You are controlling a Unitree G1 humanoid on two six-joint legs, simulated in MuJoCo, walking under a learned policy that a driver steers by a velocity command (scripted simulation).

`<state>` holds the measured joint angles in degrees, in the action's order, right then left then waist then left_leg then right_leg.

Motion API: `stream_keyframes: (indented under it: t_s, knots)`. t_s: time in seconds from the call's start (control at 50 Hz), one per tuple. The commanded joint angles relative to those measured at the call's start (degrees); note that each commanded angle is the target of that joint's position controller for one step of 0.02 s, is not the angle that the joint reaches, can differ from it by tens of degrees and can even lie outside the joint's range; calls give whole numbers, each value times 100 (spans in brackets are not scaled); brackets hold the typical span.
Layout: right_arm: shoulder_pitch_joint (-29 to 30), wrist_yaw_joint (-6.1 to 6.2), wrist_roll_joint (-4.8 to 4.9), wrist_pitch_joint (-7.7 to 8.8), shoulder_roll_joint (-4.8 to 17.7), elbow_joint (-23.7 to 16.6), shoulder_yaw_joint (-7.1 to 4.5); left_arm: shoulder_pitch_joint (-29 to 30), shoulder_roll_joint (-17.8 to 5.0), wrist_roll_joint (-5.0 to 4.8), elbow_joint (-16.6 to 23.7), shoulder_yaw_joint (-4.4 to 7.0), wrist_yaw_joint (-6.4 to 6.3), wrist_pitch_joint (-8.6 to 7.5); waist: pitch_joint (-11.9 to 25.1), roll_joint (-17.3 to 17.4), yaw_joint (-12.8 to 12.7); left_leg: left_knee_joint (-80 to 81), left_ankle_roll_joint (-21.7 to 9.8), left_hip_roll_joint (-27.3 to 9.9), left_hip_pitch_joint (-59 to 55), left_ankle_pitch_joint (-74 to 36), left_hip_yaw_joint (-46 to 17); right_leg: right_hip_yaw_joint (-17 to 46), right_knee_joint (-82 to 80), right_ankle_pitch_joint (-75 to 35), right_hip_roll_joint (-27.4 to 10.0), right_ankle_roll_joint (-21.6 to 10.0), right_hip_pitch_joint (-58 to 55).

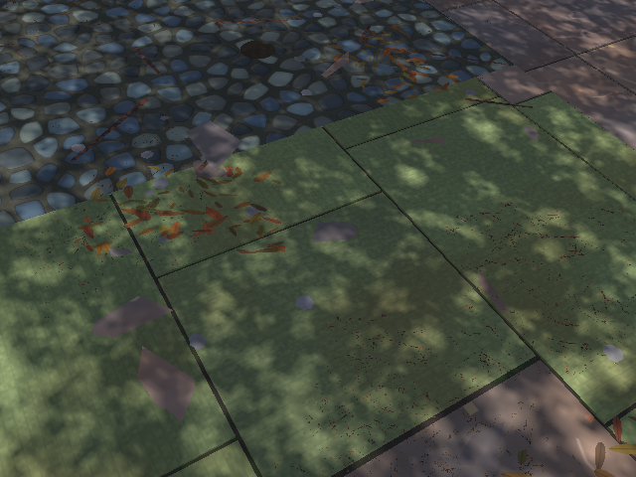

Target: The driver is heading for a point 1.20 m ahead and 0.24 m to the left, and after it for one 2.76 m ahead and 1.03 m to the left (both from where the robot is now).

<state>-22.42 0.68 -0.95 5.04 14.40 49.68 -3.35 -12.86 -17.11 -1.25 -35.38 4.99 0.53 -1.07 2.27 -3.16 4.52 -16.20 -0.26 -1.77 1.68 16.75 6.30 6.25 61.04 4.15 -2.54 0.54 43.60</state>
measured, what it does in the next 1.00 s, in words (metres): walks ahead: right foot, then left foot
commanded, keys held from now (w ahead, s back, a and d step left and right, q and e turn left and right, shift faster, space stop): w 0.34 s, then w+q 0.66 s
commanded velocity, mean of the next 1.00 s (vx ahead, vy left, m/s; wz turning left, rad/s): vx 0.48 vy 0.00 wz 0.14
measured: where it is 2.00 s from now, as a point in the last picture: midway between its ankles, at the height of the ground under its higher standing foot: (203, 281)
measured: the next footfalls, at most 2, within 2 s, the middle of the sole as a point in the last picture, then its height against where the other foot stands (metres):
right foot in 0.22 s outside the picture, level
left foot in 0.76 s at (263, 456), level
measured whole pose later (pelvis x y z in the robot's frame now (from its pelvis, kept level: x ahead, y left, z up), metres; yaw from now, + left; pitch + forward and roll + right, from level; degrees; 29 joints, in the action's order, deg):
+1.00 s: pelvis +0.54 -0.02 +0.00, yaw +13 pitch +2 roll +0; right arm -18.1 -1.0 0.5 3.3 15.8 40.2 -3.4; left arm -7.2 -17.0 0.9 -38.4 2.6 -0.4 -5.7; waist -2.2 -1.7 2.2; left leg -21.7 -6.2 6.8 14.5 8.9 -4.1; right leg 5.0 58.5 14.7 -5.5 2.2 36.9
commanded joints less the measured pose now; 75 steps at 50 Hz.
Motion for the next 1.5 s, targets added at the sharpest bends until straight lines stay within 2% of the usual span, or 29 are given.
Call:
stream_keyframes:
  t_s: [0.02, 0.14, 0.2, 0.22, 0.24, 0.26, 0.28, 0.32, 0.4, 0.48, 0.62, 0.7, 0.74, 0.76, 0.78, 0.8, 0.82, 0.86, 0.88, 0.98, 1.14, 1.2, 1.24, 1.26, 1.28, 1.3, 1.32, 1.36, 1.5]
  knots:
    - [-26, -7, 32, 34, 894, -242, -145, 1057, -9, -13, 748, -80, 96, -150, -813, 974, 160, 764, -818, -1229, 17, -1230, -637, -278, -915, -326, -60, 33, 495]
    - [-287, -63, 286, -90, 1207, 3, -186, 1544, 27, -34, 978, -160, 312, -246, -1028, 1040, 95, 535, -862, -1557, -329, -2279, -436, -999, -2454, 582, 83, -374, -585]
    - [-201, -14, 305, -132, 1307, 65, -185, -252, -579, 2, 481, 173, 233, -243, 233, 1075, -1048, -1710, -573, -1286, -29, -5344, 94, -1270, -3209, 227, 626, -895, -3488]
    - [-105, -5, 178, -70, 1089, -134, -89, -1301, -995, 46, 262, 317, 107, -174, 1078, 544, -1497, -3469, -355, -1065, 1494, -3545, 100, -70, -2898, 23, -307, -1189, -5546]
    - [-725, -111, 70, 85, 216, -363, 192, -1364, -1598, 67, 186, 348, 75, -196, 2056, -1254, -894, -5533, -41, 16, 3620, 1433, -337, 3067, -3577, 910, -1989, -2176, -7188]
    - [-213, -146, 282, 237, 882, -275, 5, -1537, -1009, 119, 163, 215, 76, -239, 2278, -601, -1260, -6195, -116, -63, 4019, 1553, -1257, 3617, -4189, 1071, -2043, -2110, -6898]
    - [386, -145, 427, 267, 1043, -544, -65, -1157, -805, 133, 82, 113, 97, -285, 1218, -561, -1130, -6268, -178, -307, 4420, 1056, -1081, 2530, -4207, 394, -1782, -1799, -6115]
    - [620, -82, 222, 222, 869, -551, -50, -402, -462, 84, 93, 2, 137, -319, 340, -62, -686, -5608, -141, -674, 4003, 212, -955, 1234, -4435, -498, -1227, -1533, -4484]
    - [203, -119, 234, -92, 535, -417, -35, -36, -351, 120, -83, -1, 132, -515, -58, -84, -184, -5130, 13, -800, 3473, -407, -981, 323, -5194, -816, -1038, -1536, -3412]
    - [875, -111, 221, -144, 502, -640, -38, -263, -420, 206, -391, 31, 44, -578, -478, 16, -362, -4103, 95, -639, 3976, -1511, -1226, -431, -5381, -1003, -939, -1350, -3404]
    - [2077, -359, 212, -66, 379, -1163, 53, -585, -690, 87, -742, 105, -67, -503, -817, 158, -823, -2158, -194, -371, 4071, -2297, -833, -1099, -5305, -991, -1200, -1050, -4384]
    - [2057, -476, 201, -87, 563, -1461, -26, -499, -928, 45, -797, 176, -146, -310, -504, -77, -653, -1949, -518, 19, 3627, -1121, -284, -1379, -4326, -3275, -1313, -802, -5057]
    - [912, -440, 209, -132, 935, -1280, -243, -364, -1039, 44, -754, 185, -212, -200, 241, -185, 3, -1759, -812, 540, 1993, -895, 48, -1638, -2610, -4741, -1077, -572, -4836]
    - [-21, -348, 216, -161, 1337, -1095, -429, -422, -919, 73, -682, 118, -255, -215, 768, 122, 433, -1631, -1081, 352, 282, -1218, -561, -1676, -1065, -3753, -837, -347, -3714]
    - [-281, -279, 219, -148, 2026, -1088, -573, -1093, -106, 247, -404, -150, -158, -361, 1446, 1714, -72, -1396, -2165, -1238, -2019, -705, -3641, -1430, 1294, 1198, 225, 73, -1068]
    - [-435, -294, 217, -98, 1683, -1213, -454, -762, -332, 143, -379, -179, -57, -599, 2359, 1439, 172, -341, -2568, -1752, -2718, -96, -5670, -88, 2186, 2915, 670, 45, -196]
    - [-272, -289, 158, -77, 1363, -1194, -371, -174, -675, -81, -212, -81, 12, -718, 1628, 1037, 302, -201, -2163, -1590, -2315, -153, -4833, 147, 2207, 2483, 309, -94, 298]
    - [486, -261, 198, -81, 1034, -1335, -271, 222, -592, 64, -116, -117, -47, -773, 485, 188, -150, -149, -1775, -1124, -499, -1145, -3485, -41, 1177, 1741, -151, -148, -20]
    - [725, -242, 141, -82, 890, -1433, -215, 156, -658, 143, -111, -64, -74, -712, 325, 288, -367, -20, -1719, -961, 135, -1648, -3128, -32, 856, 1558, -298, -115, -460]
    - [724, -103, 156, -68, 1060, -1406, -257, 222, -386, 245, -76, -123, -124, -447, -11, 508, -531, 287, -1696, -572, 1270, -2433, -2338, -277, -394, 841, -270, 280, -819]
    - [158, 16, 258, -226, 1122, -1180, -275, 1593, -377, 100, 207, -150, 31, -591, -155, 897, 11, -204, -1225, -421, 1002, -1170, -2655, -212, -3013, -682, 282, 279, -1430]
    - [237, 37, 243, -277, 1094, -1186, -283, 1360, -578, 66, 170, -34, 73, -673, -138, 1099, -191, -667, -1095, -565, 634, -1149, -3173, -140, -3360, -50, 333, 57, -1835]
    - [406, 26, 218, -280, 822, -1283, -198, 449, -782, 121, -31, 106, 20, -731, 322, 1068, -691, -1592, -813, -208, 893, -1450, -2986, -115, -3670, -74, 102, -277, -3279]
    - [385, 5, 130, -252, 472, -1404, -70, -416, -1103, 206, -93, 197, -35, -736, 1086, 399, -1026, -3195, -584, 161, 1612, -646, -2451, 863, -3619, 267, -916, -665, -4731]
    - [-425, 7, 294, -201, 236, -1564, 18, -866, -1528, 264, -319, 297, -4, -658, 1596, -1565, -646, -4920, -219, 884, 3667, 1759, -1720, 3537, -4098, 1382, -2129, -1642, -6335]
    - [-396, 31, 360, -202, 862, -1398, -89, -760, -986, 117, -251, 203, 24, -630, 1187, -1021, -780, -5695, -121, 369, 4415, 1571, -1789, 3945, -4334, 2582, -2207, -1597, -6115]
    - [244, 26, 305, -238, 1159, -1447, -177, -560, -623, 104, -200, 103, -6, -590, 502, -445, -954, -5888, -76, 178, 4540, 999, -1689, 2967, -4385, 2413, -1919, -1321, -5476]
    - [756, 1, 182, -262, 1017, -1594, -199, -146, -420, 169, -225, 7, -17, -525, -148, -60, -784, -5567, -20, -135, 4260, 317, -1513, 1679, -4586, 1051, -1421, -1096, -4358]
    - [1075, -113, 220, -365, 529, -1790, -105, -150, -654, 163, -623, 72, -39, -576, -343, -139, -605, -4429, 125, -451, 4213, -563, -1207, -54, -5116, -752, -1231, -1172, -3925]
